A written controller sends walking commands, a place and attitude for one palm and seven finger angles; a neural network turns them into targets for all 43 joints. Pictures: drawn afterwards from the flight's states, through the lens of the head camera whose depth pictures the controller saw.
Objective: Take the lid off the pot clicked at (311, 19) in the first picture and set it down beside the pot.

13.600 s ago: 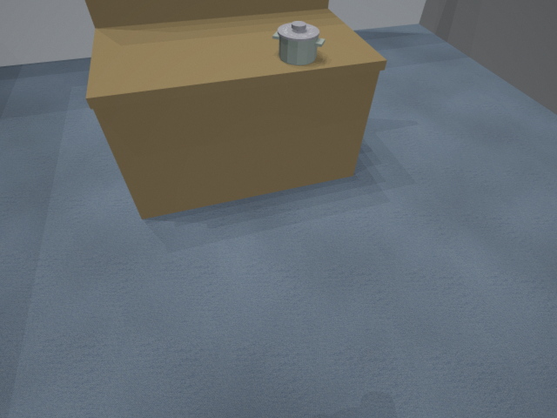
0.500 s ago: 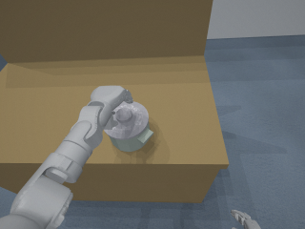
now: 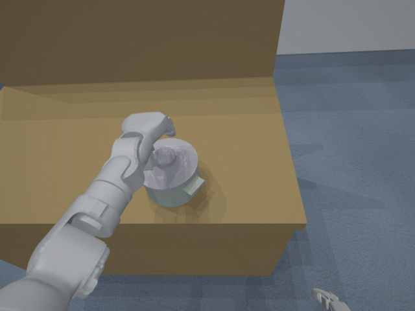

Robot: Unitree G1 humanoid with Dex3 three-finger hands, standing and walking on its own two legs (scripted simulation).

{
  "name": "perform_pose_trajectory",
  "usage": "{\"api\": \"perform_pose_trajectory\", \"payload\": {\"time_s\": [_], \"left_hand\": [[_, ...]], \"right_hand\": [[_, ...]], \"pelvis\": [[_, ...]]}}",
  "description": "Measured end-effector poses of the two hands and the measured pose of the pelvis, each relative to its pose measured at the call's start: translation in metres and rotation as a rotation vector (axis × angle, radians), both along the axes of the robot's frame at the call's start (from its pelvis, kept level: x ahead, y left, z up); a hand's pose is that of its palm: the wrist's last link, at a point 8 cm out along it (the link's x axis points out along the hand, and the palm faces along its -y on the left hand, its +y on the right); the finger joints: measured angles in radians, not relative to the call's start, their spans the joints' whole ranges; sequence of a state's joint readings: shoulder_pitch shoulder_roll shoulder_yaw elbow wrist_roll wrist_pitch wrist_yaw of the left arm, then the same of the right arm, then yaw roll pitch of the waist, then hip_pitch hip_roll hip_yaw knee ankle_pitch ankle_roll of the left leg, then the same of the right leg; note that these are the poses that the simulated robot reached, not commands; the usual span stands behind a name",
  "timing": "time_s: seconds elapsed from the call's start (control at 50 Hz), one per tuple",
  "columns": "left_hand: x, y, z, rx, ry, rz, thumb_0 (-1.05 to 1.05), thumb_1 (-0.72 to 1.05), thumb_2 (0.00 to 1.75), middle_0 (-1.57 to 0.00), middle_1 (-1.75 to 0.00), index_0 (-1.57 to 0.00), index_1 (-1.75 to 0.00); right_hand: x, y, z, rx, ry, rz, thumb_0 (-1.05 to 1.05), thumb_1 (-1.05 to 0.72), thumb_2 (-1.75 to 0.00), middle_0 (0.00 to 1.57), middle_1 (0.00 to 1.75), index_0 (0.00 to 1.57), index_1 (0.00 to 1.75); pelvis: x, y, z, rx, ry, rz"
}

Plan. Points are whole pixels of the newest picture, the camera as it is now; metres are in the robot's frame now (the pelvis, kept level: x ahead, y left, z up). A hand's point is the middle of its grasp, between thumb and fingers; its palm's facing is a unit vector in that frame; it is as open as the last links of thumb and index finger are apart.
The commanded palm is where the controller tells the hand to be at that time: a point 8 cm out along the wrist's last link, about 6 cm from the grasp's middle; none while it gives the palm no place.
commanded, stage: move the open hand above the knob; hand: left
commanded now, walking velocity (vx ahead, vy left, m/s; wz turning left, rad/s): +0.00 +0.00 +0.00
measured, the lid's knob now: (164, 157) +0.46 +0.12 +0.00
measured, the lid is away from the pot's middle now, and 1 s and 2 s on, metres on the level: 0.00 0.00 0.00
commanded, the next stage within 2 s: lower the open fingers around the knob in 0.24 s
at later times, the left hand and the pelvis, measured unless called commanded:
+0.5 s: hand (156, 150) +0.43 +0.12 +0.06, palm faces -0.33 -0.04 -0.94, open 10.0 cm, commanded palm +0.42 +0.12 +0.12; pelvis +0.00 -0.01 +0.00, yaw +0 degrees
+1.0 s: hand (157, 159) +0.43 +0.12 +0.03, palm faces -0.36 -0.03 -0.93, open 10.0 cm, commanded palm +0.43 +0.13 +0.09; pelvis +0.00 +0.00 +0.00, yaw -1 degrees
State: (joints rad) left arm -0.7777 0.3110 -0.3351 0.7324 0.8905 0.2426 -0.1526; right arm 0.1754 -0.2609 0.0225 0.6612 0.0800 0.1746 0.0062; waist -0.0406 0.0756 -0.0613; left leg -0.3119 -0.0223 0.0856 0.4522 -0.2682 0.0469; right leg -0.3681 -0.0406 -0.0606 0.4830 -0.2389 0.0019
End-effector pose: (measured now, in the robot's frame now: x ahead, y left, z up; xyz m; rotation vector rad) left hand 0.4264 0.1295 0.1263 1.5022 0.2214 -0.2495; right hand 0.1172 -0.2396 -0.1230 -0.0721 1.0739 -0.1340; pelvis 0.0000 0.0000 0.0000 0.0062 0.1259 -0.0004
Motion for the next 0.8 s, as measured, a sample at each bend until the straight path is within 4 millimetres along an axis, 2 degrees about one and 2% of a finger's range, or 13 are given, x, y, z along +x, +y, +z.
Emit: {"api": "perform_pose_trajectory", "payload": {"time_s": [0.08, 0.18, 0.4, 0.8], "left_hand": [[-0.006, -0.005, 0.0, 0.004, 0.007, -0.032, 0.0, -0.22, 1.28, -0.83, -0.08, -0.84, -0.08], [-0.003, -0.007, 0.006, 0.013, -0.005, -0.028, 0.0, -0.22, 1.28, -0.83, -0.08, -0.84, -0.08], [0.001, -0.01, 0.003, 0.022, 0.01, -0.03, 0.0, -0.22, 1.28, -0.83, -0.08, -0.84, -0.08], [0.003, -0.003, -0.027, 0.009, 0.045, -0.026, 0.0, -0.22, 1.28, -0.83, -0.08, -0.84, -0.08]], "right_hand": [[0.007, -0.003, 0.003, -0.012, -0.023, 0.002, 0.01, -0.91, -0.9, 0.2, 0.29, 0.2, 0.3], [0.011, -0.004, 0.004, -0.022, -0.036, 0.005, 0.01, -0.91, -0.9, 0.2, 0.29, 0.2, 0.3], [-0.001, -0.008, 0.002, -0.029, -0.009, -0.014, 0.01, -0.91, -0.9, 0.2, 0.29, 0.2, 0.3], [-0.021, -0.013, -0.002, -0.056, 0.049, -0.05, 0.01, -0.91, -0.9, 0.2, 0.29, 0.2, 0.3]], "pelvis": [[-0.001, -0.001, 0.0, -0.001, -0.007, 0.005], [-0.003, -0.003, 0.0, 0.001, -0.011, 0.006], [-0.003, -0.005, 0.0, 0.001, -0.007, 0.0], [-0.001, -0.002, 0.0, -0.002, 0.02, -0.012]]}}
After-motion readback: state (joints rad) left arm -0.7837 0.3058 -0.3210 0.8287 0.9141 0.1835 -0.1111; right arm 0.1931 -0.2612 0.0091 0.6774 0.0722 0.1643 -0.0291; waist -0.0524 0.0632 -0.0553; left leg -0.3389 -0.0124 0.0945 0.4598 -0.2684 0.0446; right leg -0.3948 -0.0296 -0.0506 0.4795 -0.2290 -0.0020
